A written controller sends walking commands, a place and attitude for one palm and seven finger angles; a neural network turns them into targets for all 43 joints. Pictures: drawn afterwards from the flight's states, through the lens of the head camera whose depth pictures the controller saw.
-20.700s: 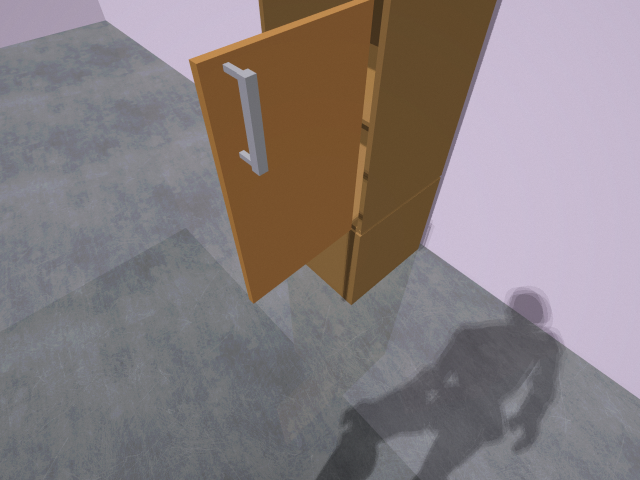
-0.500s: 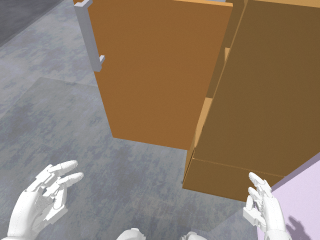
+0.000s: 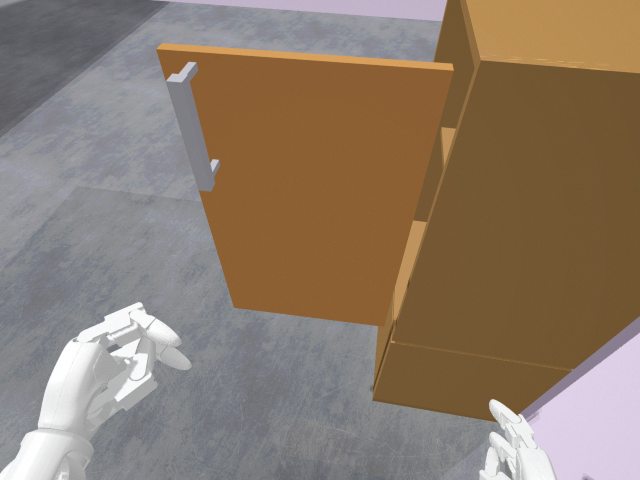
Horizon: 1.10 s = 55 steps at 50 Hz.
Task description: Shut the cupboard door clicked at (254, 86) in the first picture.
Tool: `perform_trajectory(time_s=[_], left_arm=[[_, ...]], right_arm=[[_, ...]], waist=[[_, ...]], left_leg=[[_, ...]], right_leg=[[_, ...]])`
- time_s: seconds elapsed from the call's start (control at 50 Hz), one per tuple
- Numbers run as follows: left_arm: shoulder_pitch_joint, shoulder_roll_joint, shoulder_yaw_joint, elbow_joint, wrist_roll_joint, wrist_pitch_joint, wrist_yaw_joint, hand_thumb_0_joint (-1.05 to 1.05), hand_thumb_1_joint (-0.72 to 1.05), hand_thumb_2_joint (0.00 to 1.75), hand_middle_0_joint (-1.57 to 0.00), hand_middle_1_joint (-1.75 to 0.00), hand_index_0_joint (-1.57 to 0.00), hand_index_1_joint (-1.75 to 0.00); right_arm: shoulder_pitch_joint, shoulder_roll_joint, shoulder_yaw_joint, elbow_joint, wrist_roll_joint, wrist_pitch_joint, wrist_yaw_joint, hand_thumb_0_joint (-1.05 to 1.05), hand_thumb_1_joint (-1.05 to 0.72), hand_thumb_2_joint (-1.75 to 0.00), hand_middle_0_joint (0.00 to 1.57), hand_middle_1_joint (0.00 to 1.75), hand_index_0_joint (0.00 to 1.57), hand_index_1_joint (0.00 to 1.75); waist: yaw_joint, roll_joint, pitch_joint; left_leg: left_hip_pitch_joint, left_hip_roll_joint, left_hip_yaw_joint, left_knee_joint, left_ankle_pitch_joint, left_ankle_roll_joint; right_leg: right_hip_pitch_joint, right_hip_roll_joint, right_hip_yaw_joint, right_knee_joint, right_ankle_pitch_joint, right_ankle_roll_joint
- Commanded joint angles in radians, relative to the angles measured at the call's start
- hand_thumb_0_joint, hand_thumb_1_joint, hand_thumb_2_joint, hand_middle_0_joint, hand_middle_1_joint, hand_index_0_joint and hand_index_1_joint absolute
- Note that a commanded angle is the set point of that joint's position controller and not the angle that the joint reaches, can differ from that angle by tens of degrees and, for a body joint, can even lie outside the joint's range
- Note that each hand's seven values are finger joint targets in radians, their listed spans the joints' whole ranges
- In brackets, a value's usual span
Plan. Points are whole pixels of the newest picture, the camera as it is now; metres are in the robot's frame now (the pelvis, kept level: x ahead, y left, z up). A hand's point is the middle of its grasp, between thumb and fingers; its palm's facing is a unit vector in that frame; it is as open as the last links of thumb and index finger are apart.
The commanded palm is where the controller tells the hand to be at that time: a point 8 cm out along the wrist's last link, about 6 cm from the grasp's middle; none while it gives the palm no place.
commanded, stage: raise the hand and make a fist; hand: left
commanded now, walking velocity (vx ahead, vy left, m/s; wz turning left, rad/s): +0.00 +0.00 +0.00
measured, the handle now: (198, 130) +0.50 +0.21 +0.18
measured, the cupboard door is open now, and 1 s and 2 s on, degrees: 92 92 92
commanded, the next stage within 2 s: bring the fist close to the handle in 0.96 s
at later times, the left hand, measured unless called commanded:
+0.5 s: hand (122, 301) +0.24 +0.21 +0.17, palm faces +0.00 -1.00 -0.09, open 3.1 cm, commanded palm +0.21 +0.25 +0.18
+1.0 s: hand (147, 295) +0.24 +0.18 +0.18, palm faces +0.02 -1.00 -0.10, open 3.1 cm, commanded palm +0.21 +0.22 +0.19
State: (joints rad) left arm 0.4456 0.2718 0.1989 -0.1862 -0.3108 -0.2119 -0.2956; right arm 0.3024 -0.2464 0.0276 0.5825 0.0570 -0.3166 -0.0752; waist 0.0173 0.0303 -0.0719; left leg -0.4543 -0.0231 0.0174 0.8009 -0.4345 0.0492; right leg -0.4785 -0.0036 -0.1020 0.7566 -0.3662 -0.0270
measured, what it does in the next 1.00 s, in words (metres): stands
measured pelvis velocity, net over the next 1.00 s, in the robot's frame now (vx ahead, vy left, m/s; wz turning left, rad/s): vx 0.01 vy -0.02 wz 0.00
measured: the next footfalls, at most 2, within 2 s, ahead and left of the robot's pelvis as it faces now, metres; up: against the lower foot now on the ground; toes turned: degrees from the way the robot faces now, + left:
none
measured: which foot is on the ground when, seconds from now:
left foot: down 0.00-1.00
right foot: down 0.00-1.00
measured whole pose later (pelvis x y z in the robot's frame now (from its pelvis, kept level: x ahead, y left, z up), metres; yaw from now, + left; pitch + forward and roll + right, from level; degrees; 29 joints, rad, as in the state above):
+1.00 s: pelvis +0.01 -0.02 +0.03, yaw +0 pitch -3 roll +0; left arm 0.21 0.31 0.25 -0.27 -0.30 0.15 -0.25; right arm 0.22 -0.24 0.07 0.64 0.08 -0.26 -0.09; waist 0.05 0.05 -0.03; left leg -0.13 -0.02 0.01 0.51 -0.32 0.03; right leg -0.17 0.02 -0.10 0.50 -0.27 -0.05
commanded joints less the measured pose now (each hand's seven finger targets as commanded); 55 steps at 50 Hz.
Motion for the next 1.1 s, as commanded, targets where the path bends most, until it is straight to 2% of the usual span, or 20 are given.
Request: perform_trajectory(time_s=[0.0,0.14,0.18,0.24,0.38,0.4,0.46,0.48,0.54,0.58,0.62,0.68,0.76,0.78,0.84,0.88,0.96,0.98,1.0,1.08], left_arm=[[-0.130,0.152,0.091,-0.273,-0.003,-0.040,0.026,0.00,0.90,0.90,-1.08,-1.26,-1.08,-1.26],[-0.176,0.149,0.091,-0.283,-0.005,0.057,0.021,0.00,0.90,0.90,-1.21,-1.40,-1.21,-1.40],[-0.194,0.154,0.101,-0.257,-0.009,0.098,0.018,0.00,0.90,0.90,-1.24,-1.44,-1.24,-1.44],[-0.264,0.157,0.094,-0.297,-0.004,0.138,0.016,0.00,0.90,0.90,-1.30,-1.50,-1.30,-1.50],[-0.372,0.201,0.133,-0.293,-0.005,0.221,0.020,0.00,0.90,0.90,-1.30,-1.50,-1.30,-1.50],[-0.395,0.182,0.115,-0.316,-0.004,0.229,0.017,0.00,0.90,0.90,-1.30,-1.50,-1.30,-1.50],[-0.436,0.198,0.129,-0.321,-0.006,0.262,0.021,0.00,0.90,0.90,-1.30,-1.50,-1.30,-1.50],[-0.435,0.219,0.146,-0.307,-0.007,0.277,0.021,0.00,0.90,0.90,-1.30,-1.50,-1.30,-1.50],[-0.486,0.213,0.142,-0.316,-0.011,0.314,0.019,0.00,0.90,0.90,-1.30,-1.50,-1.30,-1.50],[-0.417,0.197,0.149,-0.236,-0.017,0.348,0.018,0.00,0.90,0.90,-1.30,-1.50,-1.30,-1.50],[-0.403,0.173,0.133,-0.231,-0.019,0.366,0.015,0.00,0.90,0.90,-1.30,-1.50,-1.30,-1.50],[-0.417,0.213,0.164,-0.281,-0.017,0.361,0.026,0.00,0.90,0.90,-1.30,-1.50,-1.30,-1.50],[-0.467,0.213,0.153,-0.353,-0.005,0.314,0.046,0.00,0.90,0.90,-1.30,-1.50,-1.30,-1.50],[-0.466,0.234,0.168,-0.353,-0.003,0.304,0.053,0.00,0.90,0.90,-1.30,-1.50,-1.30,-1.50],[-0.459,0.209,0.146,-0.316,0.000,0.289,0.056,0.00,0.90,0.90,-1.30,-1.50,-1.30,-1.50],[-0.435,0.212,0.150,-0.270,-0.002,0.293,0.053,0.00,0.90,0.90,-1.30,-1.50,-1.30,-1.50],[-0.449,0.206,0.135,-0.294,-0.005,0.295,0.044,0.00,0.90,0.90,-1.30,-1.50,-1.30,-1.50],[-0.428,0.222,0.152,-0.279,-0.007,0.296,0.044,0.00,0.90,0.90,-1.30,-1.50,-1.30,-1.50],[-0.436,0.208,0.144,-0.303,-0.011,0.290,0.041,0.00,0.90,0.90,-1.30,-1.50,-1.30,-1.50],[-0.501,0.239,0.166,-0.245,-0.012,0.279,0.046,0.00,0.90,0.90,-1.30,-1.50,-1.30,-1.50]], right_arm=[[-0.114,-0.114,-0.037,-0.171,0.000,-0.078,-0.008,0.00,-0.90,-0.90,0.20,0.30,0.20,0.30],[-0.129,-0.112,-0.025,-0.153,0.004,-0.071,-0.006,0.00,-0.90,-0.90,0.20,0.30,0.20,0.30],[-0.134,-0.115,-0.019,-0.149,0.002,-0.062,-0.008,0.00,-0.90,-0.90,0.20,0.30,0.20,0.30],[-0.150,-0.108,-0.015,-0.148,0.005,-0.051,-0.011,0.00,-0.90,-0.90,0.20,0.30,0.20,0.30],[-0.177,-0.107,0.002,-0.135,0.005,-0.028,-0.015,0.00,-0.90,-0.90,0.20,0.30,0.20,0.30],[-0.191,-0.098,0.003,-0.135,0.007,-0.025,-0.014,0.00,-0.90,-0.90,0.20,0.30,0.20,0.30],[-0.204,-0.097,0.006,-0.130,0.010,-0.018,-0.015,0.00,-0.90,-0.90,0.20,0.30,0.20,0.30],[-0.206,-0.103,0.007,-0.127,0.010,-0.014,-0.015,0.00,-0.90,-0.90,0.20,0.30,0.20,0.30],[-0.223,-0.099,0.009,-0.126,0.015,-0.006,-0.016,0.00,-0.90,-0.90,0.20,0.30,0.20,0.30],[-0.221,-0.106,0.008,-0.118,0.018,0.006,-0.013,0.00,-0.90,-0.90,0.20,0.30,0.20,0.30],[-0.232,-0.104,0.006,-0.125,0.022,0.017,-0.011,0.00,-0.90,-0.90,0.20,0.30,0.20,0.30],[-0.240,-0.106,0.004,-0.137,0.017,0.024,-0.011,0.00,-0.90,-0.90,0.20,0.30,0.20,0.30],[-0.246,-0.093,0.004,-0.143,0.015,0.011,-0.015,0.00,-0.90,-0.90,0.20,0.30,0.20,0.30],[-0.241,-0.096,0.004,-0.134,0.014,0.009,-0.016,0.00,-0.90,-0.90,0.20,0.30,0.20,0.30],[-0.236,-0.094,0.003,-0.124,0.015,0.000,-0.020,0.00,-0.90,-0.90,0.20,0.30,0.20,0.30],[-0.235,-0.100,0.004,-0.112,0.016,-0.002,-0.021,0.00,-0.90,-0.90,0.20,0.30,0.20,0.30],[-0.244,-0.099,0.001,-0.121,0.019,-0.009,-0.022,0.00,-0.90,-0.90,0.20,0.30,0.20,0.30],[-0.241,-0.103,0.002,-0.115,0.017,-0.009,-0.021,0.00,-0.90,-0.90,0.20,0.30,0.20,0.30],[-0.245,-0.099,-0.001,-0.121,0.017,-0.012,-0.020,0.00,-0.90,-0.90,0.20,0.30,0.20,0.30],[-0.239,-0.104,0.001,-0.096,0.019,-0.013,-0.026,0.00,-0.90,-0.90,0.20,0.30,0.20,0.30]], waist=[[0.009,0.039,-0.120],[0.018,0.049,-0.089],[0.019,0.013,-0.063],[0.018,0.042,-0.073],[0.027,0.028,-0.066],[0.027,0.044,-0.071],[0.029,0.064,-0.074],[0.033,0.032,-0.070],[0.031,0.038,-0.077],[0.036,0.007,-0.027],[0.033,-0.017,-0.018],[0.037,-0.022,-0.053],[0.031,0.038,-0.079],[0.032,0.022,-0.078],[0.026,0.032,-0.050],[0.028,0.016,0.004],[0.027,0.037,-0.034],[0.028,-0.009,-0.033],[0.028,-0.010,-0.062],[0.019,-0.005,-0.025]], left_leg=[[0.094,0.029,-0.085,-0.196,0.306,-0.031],[0.178,0.041,-0.087,-0.255,0.403,-0.048],[0.181,0.041,-0.087,-0.273,0.390,-0.043],[0.222,0.041,-0.087,-0.296,0.400,-0.046],[0.273,0.041,-0.089,-0.340,0.420,-0.043],[0.287,0.041,-0.086,-0.346,0.434,-0.043],[0.310,0.041,-0.087,-0.360,0.446,-0.049],[0.308,0.041,-0.086,-0.361,0.448,-0.043],[0.327,0.039,-0.081,-0.372,0.457,-0.043],[0.302,0.039,-0.075,-0.378,0.424,-0.040],[0.294,0.036,-0.069,-0.382,0.402,-0.037],[0.299,0.032,-0.061,-0.374,0.382,-0.027],[0.327,0.028,-0.052,-0.370,0.378,-0.024],[0.323,0.030,-0.051,-0.367,0.371,-0.021],[0.317,0.028,-0.048,-0.372,0.345,-0.021],[0.291,0.029,-0.048,-0.373,0.318,-0.018],[0.304,0.022,-0.042,-0.365,0.324,-0.015],[0.293,0.026,-0.042,-0.360,0.326,-0.013],[0.297,0.023,-0.035,-0.355,0.334,-0.011],[0.285,0.026,-0.035,-0.347,0.311,-0.011]], right_leg=[[0.143,0.003,0.030,-0.116,0.203,0.004],[0.202,0.006,0.014,-0.168,0.284,0.005],[0.220,0.008,0.018,-0.192,0.286,0.005],[0.237,0.006,0.014,-0.213,0.289,0.006],[0.295,0.006,0.018,-0.259,0.308,0.002],[0.302,0.004,0.015,-0.263,0.319,0.001],[0.310,0.002,0.014,-0.276,0.323,0.001],[0.322,0.002,0.019,-0.282,0.331,0.000],[0.331,-0.001,0.016,-0.291,0.345,0.003],[0.321,0.001,0.019,-0.305,0.324,0.002],[0.314,-0.001,0.017,-0.309,0.314,0.006],[0.333,-0.006,0.034,-0.314,0.302,0.010],[0.330,-0.007,0.037,-0.313,0.296,0.011],[0.333,-0.007,0.044,-0.319,0.288,0.013],[0.317,-0.008,0.043,-0.327,0.265,0.014],[0.302,-0.010,0.052,-0.343,0.239,0.014],[0.320,-0.016,0.060,-0.339,0.256,0.019],[0.327,-0.018,0.067,-0.344,0.260,0.023],[0.343,-0.021,0.073,-0.341,0.271,0.028],[0.313,-0.022,0.082,-0.350,0.239,0.031]])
